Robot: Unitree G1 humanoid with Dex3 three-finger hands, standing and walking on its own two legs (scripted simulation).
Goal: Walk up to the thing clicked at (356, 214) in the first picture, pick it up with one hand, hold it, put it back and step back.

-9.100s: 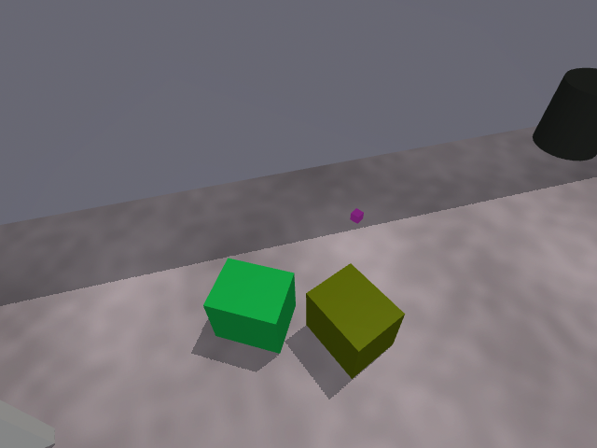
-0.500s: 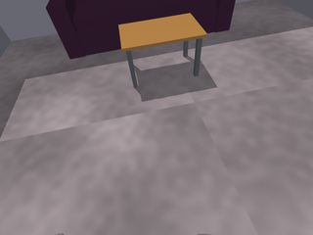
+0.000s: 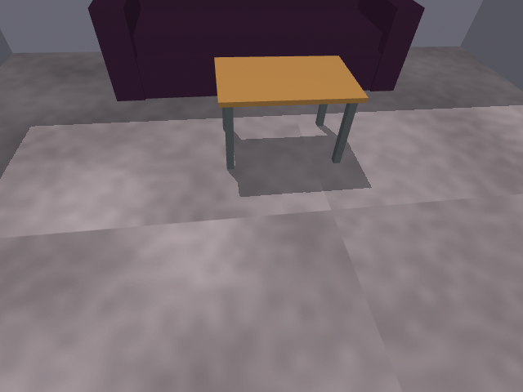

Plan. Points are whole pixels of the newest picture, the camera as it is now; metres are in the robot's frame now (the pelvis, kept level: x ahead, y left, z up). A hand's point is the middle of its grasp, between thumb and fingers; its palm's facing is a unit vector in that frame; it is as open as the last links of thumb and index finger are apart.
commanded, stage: walk up
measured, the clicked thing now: out of the picture -0.68 +1.14 -0.73
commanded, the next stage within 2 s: none
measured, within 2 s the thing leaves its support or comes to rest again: neither
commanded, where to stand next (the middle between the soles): +0.27 -0.02 m, yaw -1 degrees
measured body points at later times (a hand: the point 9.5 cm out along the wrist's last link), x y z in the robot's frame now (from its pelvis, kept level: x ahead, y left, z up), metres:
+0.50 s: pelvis +0.14 -0.02 +0.00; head +0.16 -0.05 +0.45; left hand +0.26 +0.28 -0.09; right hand +0.15 -0.34 -0.13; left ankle +0.08 +0.10 -0.70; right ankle +0.23 -0.13 -0.72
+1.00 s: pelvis +0.19 -0.01 +0.00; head +0.22 +0.02 +0.45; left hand +0.27 +0.29 -0.14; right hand +0.26 -0.33 -0.10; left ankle +0.27 +0.10 -0.72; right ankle +0.20 -0.14 -0.72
